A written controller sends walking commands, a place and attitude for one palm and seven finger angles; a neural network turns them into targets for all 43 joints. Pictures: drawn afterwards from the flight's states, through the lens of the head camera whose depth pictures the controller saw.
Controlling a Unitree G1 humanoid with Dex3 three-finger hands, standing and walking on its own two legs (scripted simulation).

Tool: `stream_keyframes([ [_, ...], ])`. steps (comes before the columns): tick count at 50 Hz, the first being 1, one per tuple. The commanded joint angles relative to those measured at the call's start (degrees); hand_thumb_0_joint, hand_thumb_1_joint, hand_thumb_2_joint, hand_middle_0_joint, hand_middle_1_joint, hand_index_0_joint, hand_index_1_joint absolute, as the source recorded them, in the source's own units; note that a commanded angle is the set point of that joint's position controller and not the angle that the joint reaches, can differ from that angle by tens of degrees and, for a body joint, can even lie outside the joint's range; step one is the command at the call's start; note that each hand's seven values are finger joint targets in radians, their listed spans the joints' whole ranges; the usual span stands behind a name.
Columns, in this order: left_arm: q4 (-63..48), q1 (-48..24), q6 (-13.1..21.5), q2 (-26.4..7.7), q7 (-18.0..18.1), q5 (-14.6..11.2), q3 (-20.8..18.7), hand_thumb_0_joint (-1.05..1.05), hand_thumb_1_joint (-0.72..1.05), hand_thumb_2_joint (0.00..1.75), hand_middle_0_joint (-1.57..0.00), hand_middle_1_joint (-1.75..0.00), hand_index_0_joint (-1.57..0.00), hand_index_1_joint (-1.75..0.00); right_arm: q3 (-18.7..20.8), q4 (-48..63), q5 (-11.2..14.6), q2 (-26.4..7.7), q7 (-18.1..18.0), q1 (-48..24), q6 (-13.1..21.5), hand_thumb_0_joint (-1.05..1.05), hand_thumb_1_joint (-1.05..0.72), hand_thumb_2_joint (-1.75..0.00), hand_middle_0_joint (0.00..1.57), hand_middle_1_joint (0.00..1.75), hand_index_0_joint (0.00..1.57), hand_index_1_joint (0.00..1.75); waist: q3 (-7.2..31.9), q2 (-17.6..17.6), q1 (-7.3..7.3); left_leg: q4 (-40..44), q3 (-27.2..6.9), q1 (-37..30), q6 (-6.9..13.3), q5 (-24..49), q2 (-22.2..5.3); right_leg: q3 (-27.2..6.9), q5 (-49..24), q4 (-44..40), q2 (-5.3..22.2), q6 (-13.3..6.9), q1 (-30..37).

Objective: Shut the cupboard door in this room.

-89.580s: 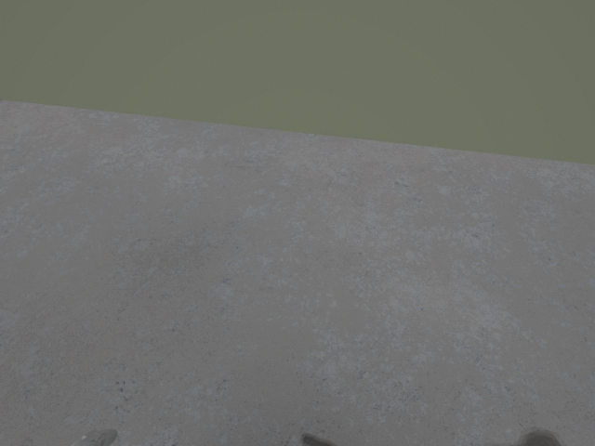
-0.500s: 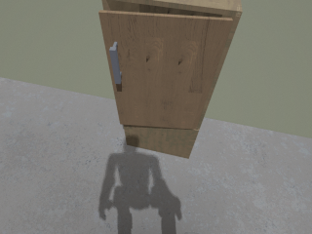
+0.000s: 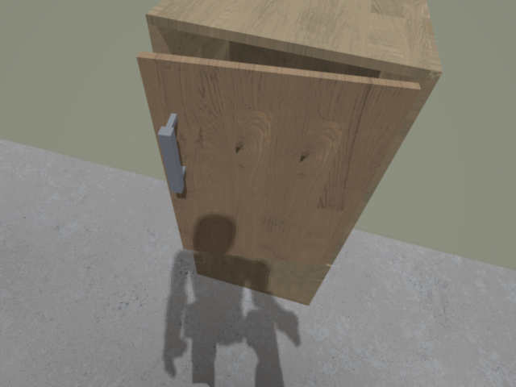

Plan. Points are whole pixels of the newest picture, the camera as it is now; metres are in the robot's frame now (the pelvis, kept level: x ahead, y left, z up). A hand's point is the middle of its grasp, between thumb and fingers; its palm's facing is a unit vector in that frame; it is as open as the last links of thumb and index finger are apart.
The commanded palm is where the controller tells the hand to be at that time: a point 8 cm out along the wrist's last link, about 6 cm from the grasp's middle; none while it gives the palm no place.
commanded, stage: come to a stop and stand still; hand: left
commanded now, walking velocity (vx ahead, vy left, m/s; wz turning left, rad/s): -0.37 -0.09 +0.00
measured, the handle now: (175, 155) +0.48 +0.19 +0.06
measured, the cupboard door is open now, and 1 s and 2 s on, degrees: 10 10 10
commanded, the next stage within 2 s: look again from close up in 1.16 s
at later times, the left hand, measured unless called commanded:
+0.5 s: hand out of the picture +0.06 +0.20 -0.16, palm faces +0.02 -0.96 -0.29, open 7.4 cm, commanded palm none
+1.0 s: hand out of the picture -0.01 +0.26 -0.16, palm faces -0.04 -0.97 -0.22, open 7.4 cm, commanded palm none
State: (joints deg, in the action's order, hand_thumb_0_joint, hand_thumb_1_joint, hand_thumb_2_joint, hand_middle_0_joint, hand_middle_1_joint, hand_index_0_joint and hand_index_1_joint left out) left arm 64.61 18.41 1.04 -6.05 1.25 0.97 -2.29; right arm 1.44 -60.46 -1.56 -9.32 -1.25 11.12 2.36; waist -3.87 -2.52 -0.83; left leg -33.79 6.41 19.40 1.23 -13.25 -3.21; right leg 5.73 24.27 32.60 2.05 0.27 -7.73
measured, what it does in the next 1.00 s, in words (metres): steps on the spot: left foot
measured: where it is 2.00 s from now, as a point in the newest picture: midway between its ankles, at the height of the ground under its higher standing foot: outside the picture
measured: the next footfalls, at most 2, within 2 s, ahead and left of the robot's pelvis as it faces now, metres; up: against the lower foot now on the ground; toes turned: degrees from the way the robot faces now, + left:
left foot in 0.52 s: +0.03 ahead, +0.11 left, +0.00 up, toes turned +1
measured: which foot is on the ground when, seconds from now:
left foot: down 0.00-0.22, up 0.24-0.50, down 0.52-1.00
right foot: down 0.00-1.00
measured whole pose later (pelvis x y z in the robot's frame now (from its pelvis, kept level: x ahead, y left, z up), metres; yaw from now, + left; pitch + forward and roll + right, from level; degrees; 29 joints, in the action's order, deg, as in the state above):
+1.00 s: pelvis -0.04 +0.07 +0.01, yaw -2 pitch -1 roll -1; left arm 57.0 17.0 -1.7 -11.7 1.4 1.5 0.3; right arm -0.1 -57.0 -1.2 -10.7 -0.3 16.7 -1.0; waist -1.4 -0.2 0.2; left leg -26.8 5.6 14.2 6.4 -12.2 4.0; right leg -2.9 16.3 28.5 3.8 -0.3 -14.0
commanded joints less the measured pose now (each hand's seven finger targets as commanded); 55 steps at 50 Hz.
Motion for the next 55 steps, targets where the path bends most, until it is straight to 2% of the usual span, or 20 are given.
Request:
stream_keyframes([
  [1,-1.14,4.75,-1.00,-5.90,1.30,-0.45,-0.27,0.00,0.90,0.90,-0.20,-0.30,-0.20,-0.30,-0.16,-0.98,0.84,-7.44,-2.27,6.69,-0.86,0.00,-0.90,-0.90,0.20,0.30,0.20,0.30,5.44,17.66,1.10,9.26,-12.88,-17.78,7.40,60.05,-14.70,-2.76,2.13,3.79,1.41,0.33,-7.88],
  [6,-4.43,3.74,-2.50,-8.11,0.95,0.30,-1.85,0.00,0.90,0.90,-0.20,-0.30,-0.20,-0.30,2.95,2.05,0.93,-10.51,-2.42,2.39,-3.19,0.00,-0.90,-0.90,0.20,0.30,0.20,0.30,6.53,10.31,0.42,8.26,-11.02,-15.49,6.61,45.98,-14.18,-3.45,-8.61,1.27,0.82,-1.06,-7.13],
  [8,-5.84,4.24,-2.60,-8.58,0.91,0.69,-2.34,0.00,0.90,0.90,-0.20,-0.30,-0.20,-0.30,3.48,3.59,0.72,-10.49,-2.28,-0.59,-4.07,0.00,-0.90,-0.90,0.20,0.30,0.20,0.30,6.31,6.63,-0.46,4.76,-8.54,-11.88,4.51,35.03,-11.20,-5.63,-22.85,-3.11,2.12,-1.73,-5.64],
  [10,-7.32,2.52,-2.14,-12.09,1.06,1.13,-2.86,0.00,0.90,0.90,-0.20,-0.30,-0.20,-0.30,3.36,4.49,1.07,-7.27,-1.70,0.07,-4.62,0.00,-0.90,-0.90,0.20,0.30,0.20,0.30,7.47,-5.02,0.17,-4.61,-2.11,-5.88,-0.45,16.13,-2.71,-13.16,-48.26,-6.89,10.28,-5.65,-1.22],
  [11,-7.40,2.59,-1.81,-13.47,1.16,1.14,-3.15,0.00,0.90,0.90,-0.20,-0.30,-0.20,-0.30,2.86,5.38,0.93,-5.26,-1.19,-0.88,-4.93,0.00,-0.90,-0.90,0.20,0.30,0.20,0.30,6.51,-9.96,-0.72,-10.97,-1.40,0.36,-2.08,-7.63,2.14,-15.89,-63.47,-7.41,14.94,-9.26,2.36],
  [12,-7.44,2.61,-1.90,-13.81,1.28,1.07,-3.03,0.00,0.90,0.90,-0.20,-0.30,-0.20,-0.30,2.99,5.69,0.93,-4.71,-1.06,-2.77,-5.48,0.00,-0.90,-0.90,0.20,0.30,0.20,0.30,5.53,-9.66,-1.71,-19.84,-3.57,4.20,-2.16,-19.62,3.51,-16.99,-69.97,-7.83,17.96,-11.89,2.71],
  [13,-8.01,0.91,-2.01,-13.38,1.53,1.10,-2.87,0.00,0.90,0.90,-0.20,-0.30,-0.20,-0.30,2.94,5.92,0.91,-4.47,-1.10,-3.70,-5.85,0.00,-0.90,-0.90,0.20,0.30,0.20,0.30,3.87,-8.55,-1.19,-25.78,-6.40,6.16,-2.17,-20.02,3.47,-16.66,-68.07,-7.76,17.67,-13.71,2.06],
  [15,-8.98,-1.36,-1.83,-13.94,1.74,0.97,-2.84,0.00,0.90,0.90,-0.20,-0.30,-0.20,-0.30,2.68,6.21,0.98,-4.64,-0.66,-4.66,-5.86,0.00,-0.90,-0.90,0.20,0.30,0.20,0.30,3.27,-4.26,-0.73,-28.05,-7.35,8.99,-2.73,-18.20,3.65,-14.69,-64.36,-7.26,15.79,-13.53,5.11],
  [20,-9.51,-1.42,-1.53,-14.95,1.93,0.77,-2.94,0.00,0.90,0.90,-0.20,-0.30,-0.20,-0.30,1.91,6.58,1.13,-4.86,0.14,-4.41,-5.32,0.00,-0.90,-0.90,0.20,0.30,0.20,0.30,5.17,-6.80,-1.38,-13.45,-5.96,4.38,-3.16,-14.53,2.86,-13.67,-57.27,-7.31,14.53,-12.23,8.36],
  [23,-9.07,-3.11,-1.51,-14.72,1.73,0.28,-2.56,0.00,0.90,0.90,-0.20,-0.30,-0.20,-0.30,1.28,5.03,1.07,-5.00,0.15,-0.59,-4.50,0.00,-0.90,-0.90,0.20,0.30,0.20,0.30,6.00,-6.04,0.37,5.14,-4.64,-4.53,-2.75,-2.92,2.60,-11.76,-50.52,-4.46,11.24,-8.49,6.03],
  [24,-11.13,-1.36,1.11,-15.33,4.26,0.04,-1.42,0.00,0.90,0.90,-0.20,-0.30,-0.20,-0.30,2.18,9.52,1.50,-8.42,-0.04,0.26,-1.89,0.00,-0.90,-0.90,0.20,0.30,0.20,0.30,13.60,-3.09,2.09,3.98,-1.35,-6.73,-2.77,3.34,2.82,-16.01,-79.38,3.02,10.78,-4.28,8.53],
  [25,-14.36,-1.12,1.27,-17.02,3.54,0.03,-1.62,0.00,0.90,0.90,-0.20,-0.30,-0.20,-0.30,2.17,10.20,1.12,-7.01,0.18,3.33,-1.85,0.00,-0.90,-0.90,0.20,0.30,0.20,0.30,16.08,-5.18,2.08,2.68,-2.07,-5.45,0.11,2.77,2.73,-12.11,-75.53,5.53,9.71,-3.51,11.42],
  [26,-14.09,-1.69,1.12,-15.30,3.30,0.21,-1.56,0.00,0.90,0.90,-0.20,-0.30,-0.20,-0.30,1.75,9.95,0.78,-7.04,0.42,4.62,-1.72,0.00,-0.90,-0.90,0.20,0.30,0.20,0.30,15.84,-0.41,1.92,5.21,-1.96,-5.98,0.58,4.78,1.59,-11.18,-67.54,6.52,9.20,-3.63,9.67],
  [28,-14.72,-1.50,0.89,-14.38,2.93,0.04,-0.92,0.00,0.90,0.90,-0.20,-0.30,-0.20,-0.30,1.76,10.91,0.73,-7.73,0.06,4.24,-2.01,0.00,-0.90,-0.90,0.20,0.30,0.20,0.30,9.87,3.19,1.85,1.29,-5.91,-8.13,1.42,18.32,-1.39,-9.70,-51.97,4.01,7.35,-3.52,0.00],
  [30,-14.80,-2.78,-0.40,-12.98,2.51,-0.10,0.10,0.00,0.90,0.90,-0.20,-0.30,-0.20,-0.30,1.16,11.39,0.72,-8.54,-0.02,3.42,-1.87,0.00,-0.90,-0.90,0.20,0.30,0.20,0.30,4.81,11.12,1.17,5.32,-10.82,-8.23,2.90,28.18,-4.91,-6.21,-23.36,2.02,3.22,-2.47,-4.83],
  [32,-14.24,-2.27,-0.98,-11.92,2.21,-0.02,0.82,0.00,0.90,0.90,-0.20,-0.30,-0.20,-0.30,0.74,11.63,0.73,-9.61,-0.08,2.73,-1.41,0.00,-0.90,-0.90,0.20,0.30,0.20,0.30,2.42,10.66,0.06,8.10,-12.67,-6.32,4.50,28.68,-6.22,-4.81,-9.34,-0.20,0.63,-1.66,-4.24],
  [35,-13.35,-1.99,-1.68,-11.57,1.48,-0.07,1.44,0.00,0.90,0.90,-0.20,-0.30,-0.20,-0.30,0.11,11.71,0.68,-9.45,0.07,1.99,-1.33,0.00,-0.90,-0.90,0.20,0.30,0.20,0.30,0.18,7.49,-0.05,12.45,-12.78,-3.08,3.53,7.64,-4.43,-6.16,-6.58,-3.81,1.01,-1.73,-4.55],
  [40,-12.92,-2.11,-2.10,-11.13,0.75,0.34,1.59,0.00,0.90,0.90,-0.20,-0.30,-0.20,-0.30,0.40,10.46,0.48,-9.91,0.43,3.05,-1.49,0.00,-0.90,-0.90,0.20,0.30,0.20,0.30,-2.54,4.67,0.20,20.59,-15.38,1.53,3.09,-16.82,-4.57,-6.30,-4.19,-4.53,0.94,-1.80,-5.86],
  [45,-11.04,0.17,-1.97,-10.69,0.52,0.47,1.81,0.00,0.90,0.90,-0.20,-0.30,-0.20,-0.30,0.38,8.83,0.55,-10.17,0.49,3.43,-1.56,0.00,-0.90,-0.90,0.20,0.30,0.20,0.30,-1.21,5.02,-0.16,22.54,-16.55,1.23,3.25,-20.39,-4.74,-6.60,-4.13,-4.68,0.59,-1.82,-6.24],
  [55,-6.51,2.65,-0.91,-9.33,0.65,0.26,2.48,0.00,0.90,0.90,-0.20,-0.30,-0.20,-0.30,0.09,4.12,0.94,-9.03,0.18,5.56,-1.15,0.00,-0.90,-0.90,0.20,0.30,0.20,0.30,0.00,4.31,0.58,22.08,-16.18,-4.06,2.56,-14.40,-4.35,-9.72,-7.29,-7.53,1.19,-2.14,-7.91],
])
